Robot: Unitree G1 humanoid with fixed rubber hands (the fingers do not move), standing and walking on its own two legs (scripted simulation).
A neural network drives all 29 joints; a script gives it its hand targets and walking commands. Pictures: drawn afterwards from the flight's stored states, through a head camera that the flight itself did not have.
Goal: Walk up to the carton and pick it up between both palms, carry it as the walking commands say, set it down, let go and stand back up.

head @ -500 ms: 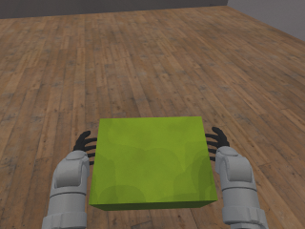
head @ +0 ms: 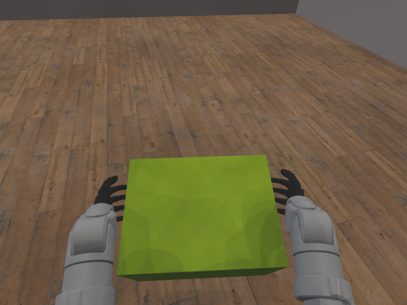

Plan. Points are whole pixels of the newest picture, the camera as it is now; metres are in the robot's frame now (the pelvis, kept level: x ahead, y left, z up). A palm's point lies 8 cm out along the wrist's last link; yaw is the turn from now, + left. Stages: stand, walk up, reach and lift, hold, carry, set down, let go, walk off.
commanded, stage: hold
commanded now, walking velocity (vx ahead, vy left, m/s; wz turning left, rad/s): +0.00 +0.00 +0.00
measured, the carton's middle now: (200, 219) +0.34 +0.00 -0.02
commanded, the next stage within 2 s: set down in 0.08 s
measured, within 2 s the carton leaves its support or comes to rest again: neither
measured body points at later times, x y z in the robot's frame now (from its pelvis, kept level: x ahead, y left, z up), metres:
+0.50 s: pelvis -0.01 -0.04 +0.00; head -0.01 -0.05 +0.45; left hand +0.31 +0.16 +0.00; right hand +0.34 -0.23 +0.01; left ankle +0.02 +0.09 -0.73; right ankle +0.07 -0.14 -0.73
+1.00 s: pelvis +0.01 -0.03 -0.03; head +0.14 +0.00 +0.40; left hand +0.34 +0.17 -0.11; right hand +0.33 -0.21 -0.10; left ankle +0.02 +0.09 -0.73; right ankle +0.07 -0.14 -0.73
